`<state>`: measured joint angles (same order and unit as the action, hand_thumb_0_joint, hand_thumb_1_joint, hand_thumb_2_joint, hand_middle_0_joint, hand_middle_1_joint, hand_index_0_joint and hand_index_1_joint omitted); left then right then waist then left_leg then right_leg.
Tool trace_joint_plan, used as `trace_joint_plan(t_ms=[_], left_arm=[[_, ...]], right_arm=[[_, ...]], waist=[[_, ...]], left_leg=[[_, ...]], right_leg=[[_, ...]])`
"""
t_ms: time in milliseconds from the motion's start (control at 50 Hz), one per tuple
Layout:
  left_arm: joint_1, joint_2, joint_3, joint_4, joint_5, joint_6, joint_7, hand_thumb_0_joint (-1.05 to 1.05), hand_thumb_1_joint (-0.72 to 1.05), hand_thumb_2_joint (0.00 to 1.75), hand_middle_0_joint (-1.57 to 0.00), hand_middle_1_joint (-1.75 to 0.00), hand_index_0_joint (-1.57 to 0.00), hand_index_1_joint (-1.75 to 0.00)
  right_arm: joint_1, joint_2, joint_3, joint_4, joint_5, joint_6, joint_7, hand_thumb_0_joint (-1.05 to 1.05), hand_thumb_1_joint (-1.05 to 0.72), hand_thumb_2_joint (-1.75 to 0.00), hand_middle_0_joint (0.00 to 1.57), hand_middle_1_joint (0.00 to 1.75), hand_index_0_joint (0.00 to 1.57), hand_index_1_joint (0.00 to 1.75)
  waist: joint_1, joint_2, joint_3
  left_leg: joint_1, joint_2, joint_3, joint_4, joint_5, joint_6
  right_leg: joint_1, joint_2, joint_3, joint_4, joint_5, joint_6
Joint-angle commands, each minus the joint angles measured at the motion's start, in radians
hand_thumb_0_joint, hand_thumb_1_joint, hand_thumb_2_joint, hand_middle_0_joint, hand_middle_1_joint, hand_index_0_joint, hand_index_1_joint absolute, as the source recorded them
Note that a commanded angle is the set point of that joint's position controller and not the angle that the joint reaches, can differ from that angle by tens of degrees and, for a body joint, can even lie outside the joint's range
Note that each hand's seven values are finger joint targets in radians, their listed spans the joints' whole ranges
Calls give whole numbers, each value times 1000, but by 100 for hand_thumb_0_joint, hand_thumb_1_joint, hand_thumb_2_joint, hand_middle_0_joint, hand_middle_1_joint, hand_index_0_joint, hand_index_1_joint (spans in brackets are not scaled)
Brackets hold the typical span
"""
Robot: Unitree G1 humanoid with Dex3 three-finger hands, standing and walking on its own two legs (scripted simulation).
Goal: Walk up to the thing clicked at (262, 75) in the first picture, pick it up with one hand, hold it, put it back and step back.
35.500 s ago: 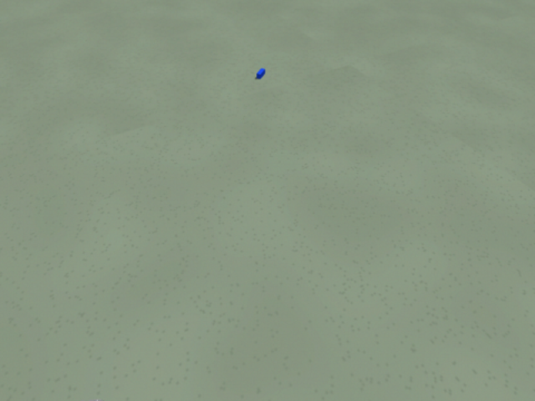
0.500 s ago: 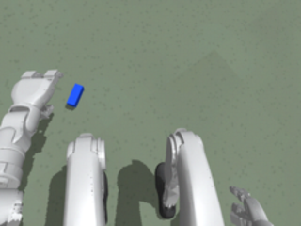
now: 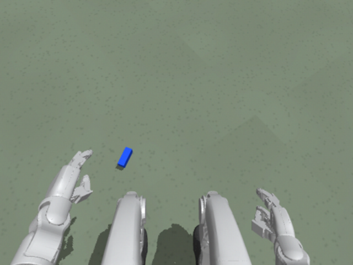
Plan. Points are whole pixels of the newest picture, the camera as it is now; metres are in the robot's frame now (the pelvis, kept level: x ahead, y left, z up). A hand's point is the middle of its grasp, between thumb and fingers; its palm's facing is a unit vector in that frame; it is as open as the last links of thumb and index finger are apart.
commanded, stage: home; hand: left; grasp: from above
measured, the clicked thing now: (125, 157) +0.51 +0.20 -0.53
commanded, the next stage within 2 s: none
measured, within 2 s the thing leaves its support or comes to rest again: neither
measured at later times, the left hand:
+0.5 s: hand (53, 198) +0.23 +0.18 +0.12, palm faces +0.10 -0.97 -0.23, open 7.4 cm
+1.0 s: hand (50, 199) +0.23 +0.18 +0.12, palm faces +0.09 -0.97 -0.21, open 8.3 cm
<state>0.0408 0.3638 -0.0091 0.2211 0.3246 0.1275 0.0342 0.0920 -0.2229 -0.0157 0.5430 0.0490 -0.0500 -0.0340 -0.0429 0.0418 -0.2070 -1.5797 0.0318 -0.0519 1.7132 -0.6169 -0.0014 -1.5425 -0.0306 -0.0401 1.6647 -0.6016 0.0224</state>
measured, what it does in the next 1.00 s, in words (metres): rises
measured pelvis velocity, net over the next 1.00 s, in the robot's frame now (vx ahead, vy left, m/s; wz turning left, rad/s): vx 0.08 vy -0.01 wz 0.05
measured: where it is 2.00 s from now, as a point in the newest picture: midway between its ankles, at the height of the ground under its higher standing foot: outside the picture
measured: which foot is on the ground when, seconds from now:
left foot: down 0.00-1.00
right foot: down 0.00-1.00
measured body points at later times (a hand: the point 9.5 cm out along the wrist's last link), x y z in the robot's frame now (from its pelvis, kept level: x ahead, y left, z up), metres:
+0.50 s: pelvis +0.07 +0.00 +0.16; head +0.09 +0.00 +0.61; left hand +0.23 +0.23 +0.13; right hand +0.22 -0.25 +0.09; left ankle +0.07 +0.12 -0.51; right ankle +0.08 -0.14 -0.51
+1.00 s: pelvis +0.08 -0.01 +0.17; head +0.09 +0.00 +0.62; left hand +0.22 +0.23 +0.14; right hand +0.25 -0.25 +0.11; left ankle +0.07 +0.12 -0.51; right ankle +0.08 -0.14 -0.51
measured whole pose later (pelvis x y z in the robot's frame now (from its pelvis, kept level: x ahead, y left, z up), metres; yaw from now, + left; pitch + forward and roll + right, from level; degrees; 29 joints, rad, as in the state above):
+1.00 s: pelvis +0.08 -0.01 +0.17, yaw +3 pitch +10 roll -2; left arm 0.49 0.22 0.03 -0.11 -0.05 0.44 0.01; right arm 0.29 -0.22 0.03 0.54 0.01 -0.24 -0.19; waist -0.04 0.04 -0.16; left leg -0.67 0.04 -0.05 1.00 -0.49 -0.02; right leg -0.63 -0.02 -0.07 0.94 -0.48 0.01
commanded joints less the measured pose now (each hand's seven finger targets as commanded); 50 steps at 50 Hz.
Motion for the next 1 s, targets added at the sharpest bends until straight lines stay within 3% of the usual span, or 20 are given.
trace_joint_plan(t_ms=[0, 80, 140, 360, 540, 580, 640, 740, 760, 780, 820, 840, 880, 900, 920, 940, 980], left_arm=[[3, 113, 71, -274, -130, 25, 37, 0, 89, 90, -20, -30, -20, -30], [83, 96, 87, -319, -204, 65, 52, 0, 90, 90, -20, -30, -20, -30], [148, 45, 77, -332, -249, 104, 55, 0, 90, 90, -20, -30, -20, -30], [399, -39, 106, -491, -380, 269, 56, 0, 89, 90, -20, -30, -20, -30], [455, -51, 97, -538, -386, 304, 4, 0, 88, 89, -20, -29, -20, -29], [435, -51, 95, -522, -380, 301, -3, 0, 76, 82, -19, -27, -19, -28], [421, -45, 108, -525, -379, 286, -11, 0, 78, 83, -19, -28, -19, -28], [422, -35, 109, -531, -372, 271, -14, 0, 73, 80, -18, -27, -18, -27], [427, -39, 102, -518, -372, 271, -14, 0, 70, 78, -18, -26, -18, -26], [413, -40, 99, -523, -373, 269, -14, 0, 77, 83, -19, -28, -19, -28], [412, -29, 112, -535, -372, 263, -11, 0, 69, 78, -18, -26, -18, -26], [417, -20, 117, -542, -370, 263, -9, 0, 77, 83, -19, -28, -19, -28], [439, -48, 93, -510, -372, 268, -11, 0, 69, 78, -18, -26, -18, -26], [411, -20, 113, -558, -373, 261, -8, 0, 75, 81, -18, -27, -18, -27], [449, -37, 107, -510, -371, 269, -7, 0, 80, 84, -19, -28, -19, -28], [424, -33, 101, -521, -373, 265, -8, 0, 72, 80, -18, -27, -18, -27], [427, -30, 105, -530, -374, 266, -8, 0, 78, 83, -19, -28, -19, -28]], right_arm=[[34, -151, -59, -132, 1, -78, -40, 0, -90, -90, 20, 30, 20, 30], [68, -139, -42, -127, 0, -105, -61, 0, -90, -90, 20, 30, 20, 30], [85, -134, -33, -131, -4, -123, -76, 0, -90, -90, 20, 30, 20, 30], [153, -111, 10, -176, -14, -178, -152, 0, -90, -90, 20, 30, 20, 30], [150, -114, 2, -183, -32, -228, -171, 0, -90, -90, 20, 30, 20, 30], [148, -115, -1, -180, -35, -236, -172, 0, -90, -90, 20, 30, 20, 30], [144, -118, -4, -173, -40, -248, -170, 0, -90, -90, 20, 30, 20, 30], [145, -123, -10, -162, -43, -256, -165, 0, -90, -90, 20, 30, 20, 30], [142, -124, -9, -161, -42, -255, -165, 0, -90, -90, 20, 30, 20, 30], [142, -123, -7, -160, -43, -255, -164, 0, -90, -90, 20, 30, 20, 30], [136, -122, -7, -154, -44, -255, -164, 0, -90, -90, 20, 30, 20, 30], [143, -124, -10, -151, -45, -253, -164, 0, -90, -90, 20, 30, 20, 30], [133, -121, -6, -156, -44, -252, -162, 0, -90, -90, 20, 30, 20, 30], [136, -126, -9, -149, -44, -251, -162, 0, -90, -90, 20, 30, 20, 30], [138, -124, -10, -151, -45, -251, -163, 0, -90, -90, 20, 30, 20, 30], [137, -126, -9, -149, -45, -251, -162, 0, -90, -90, 20, 30, 20, 30], [137, -124, -8, -149, -44, -249, -161, 0, -90, -90, 20, 30, 20, 30]], waist=[[-33, 22, -389], [-24, 27, -304], [-26, 54, -250], [-11, 28, -104], [-14, -23, -11], [-18, -36, 7], [-12, -29, -1], [-6, 12, -39], [-5, 2, -29], [-6, 7, -37], [3, 2, -26], [3, 13, -47], [3, 2, -22], [9, 16, -28], [3, 11, -53], [0, -7, -35], [7, -1, -16]], left_leg=[[453, -22, -19, -399, 26, 32], [559, -16, -32, -505, 72, 26], [643, -12, -34, -588, 93, 19], [902, -22, -8, -810, 287, 10], [953, -35, 17, -865, 324, 21], [953, -38, 20, -863, 308, 24], [966, -38, 22, -867, 304, 22], [1006, -35, 14, -862, 393, 14], [1004, -34, 12, -867, 387, 14], [1006, -36, 14, -864, 383, 15], [1000, -34, 12, -868, 373, 15], [1012, -36, 19, -864, 385, 15], [999, -33, 11, -874, 369, 13], [1006, -33, 15, -874, 372, 13], [1019, -33, 16, -865, 404, 13], [1003, -33, 15, -865, 392, 15], [994, -35, 19, -867, 375, 16]], right_leg=[[401, 37, 5, -375, 84, -34], [499, 37, 6, -471, 116, -35], [562, 38, 7, -546, 134, -34], [874, 49, -19, -806, 293, -26], [928, 48, -33, -889, 309, -19], [917, 44, -29, -896, 299, -15], [925, 42, -30, -891, 292, -15], [945, 45, -29, -865, 368, -21], [944, 46, -30, -868, 362, -21], [951, 45, -27, -872, 362, -20], [956, 45, -31, -873, 354, -19], [959, 43, -24, -873, 366, -20], [951, 46, -31, -873, 347, -22], [958, 46, -30, -874, 351, -21], [967, 46, -28, -869, 378, -21], [963, 47, -30, -873, 371, -18], [956, 44, -28, -878, 359, -18]])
